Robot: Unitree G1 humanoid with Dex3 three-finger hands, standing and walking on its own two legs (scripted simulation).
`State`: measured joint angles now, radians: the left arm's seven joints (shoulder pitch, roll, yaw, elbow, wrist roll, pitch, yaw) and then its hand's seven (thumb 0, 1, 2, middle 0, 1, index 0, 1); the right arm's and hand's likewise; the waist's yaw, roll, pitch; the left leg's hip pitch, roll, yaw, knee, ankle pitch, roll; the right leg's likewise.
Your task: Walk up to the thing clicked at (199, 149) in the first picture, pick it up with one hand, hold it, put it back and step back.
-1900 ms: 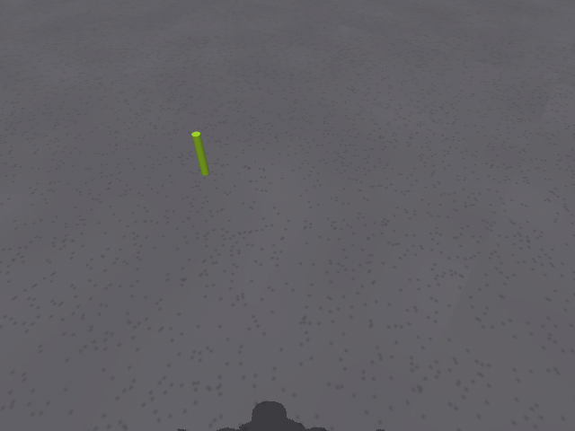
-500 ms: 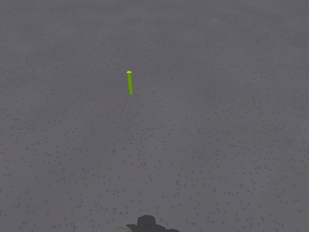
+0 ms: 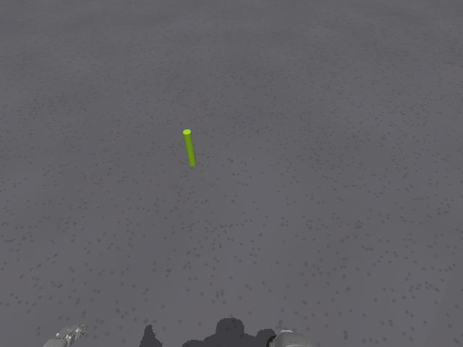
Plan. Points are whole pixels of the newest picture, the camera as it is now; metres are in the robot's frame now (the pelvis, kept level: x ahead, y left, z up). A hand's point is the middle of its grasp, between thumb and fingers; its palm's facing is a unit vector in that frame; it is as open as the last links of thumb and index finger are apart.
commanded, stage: walk up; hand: left
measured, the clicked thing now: (190, 148) +1.20 +0.20 -0.63
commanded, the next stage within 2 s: none
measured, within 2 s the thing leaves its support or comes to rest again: neither
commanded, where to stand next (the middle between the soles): +0.87 -0.02 m, yaw +1 degrees
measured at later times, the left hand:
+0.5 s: hand (96, 304) +0.25 +0.30 -0.16, palm faces +0.00 -0.95 -0.33, open 7.4 cm
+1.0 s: hand (140, 178) +0.55 +0.24 -0.11, palm faces -0.01 -0.92 -0.40, open 7.4 cm
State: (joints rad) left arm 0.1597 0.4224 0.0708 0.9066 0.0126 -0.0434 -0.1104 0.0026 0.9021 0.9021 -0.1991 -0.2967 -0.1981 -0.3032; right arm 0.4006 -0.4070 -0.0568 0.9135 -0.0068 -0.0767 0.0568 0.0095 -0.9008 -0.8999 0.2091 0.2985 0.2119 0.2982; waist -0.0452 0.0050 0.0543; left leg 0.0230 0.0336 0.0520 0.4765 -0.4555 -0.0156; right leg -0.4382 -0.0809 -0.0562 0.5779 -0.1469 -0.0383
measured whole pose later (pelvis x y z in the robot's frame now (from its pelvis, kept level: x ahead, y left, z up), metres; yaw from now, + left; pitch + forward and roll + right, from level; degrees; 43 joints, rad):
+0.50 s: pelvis +0.24 +0.02 +0.00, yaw +1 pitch -2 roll -1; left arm 0.35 0.45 0.05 0.91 0.00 -0.04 -0.05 0.00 0.90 0.90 -0.20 -0.30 -0.20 -0.30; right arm 0.23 -0.41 -0.07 0.84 -0.01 -0.10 0.06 0.01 -0.91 -0.90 0.20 0.30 0.21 0.30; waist 0.03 -0.05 0.07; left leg -0.38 0.05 0.10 0.64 -0.23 0.03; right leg -0.31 -0.02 0.01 1.04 -0.45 -0.04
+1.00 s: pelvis +0.45 -0.03 +0.00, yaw +1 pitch -3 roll +0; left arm 0.23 0.39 0.05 0.83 0.00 -0.09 -0.06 0.00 0.90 0.90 -0.20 -0.30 -0.20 -0.30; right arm 0.31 -0.43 -0.04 0.89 0.01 -0.04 0.04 0.01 -0.91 -0.90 0.20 0.30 0.21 0.30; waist 0.00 0.06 0.09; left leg -0.39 0.05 0.00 1.10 -0.40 0.03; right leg -0.31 -0.04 -0.09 0.60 -0.24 -0.03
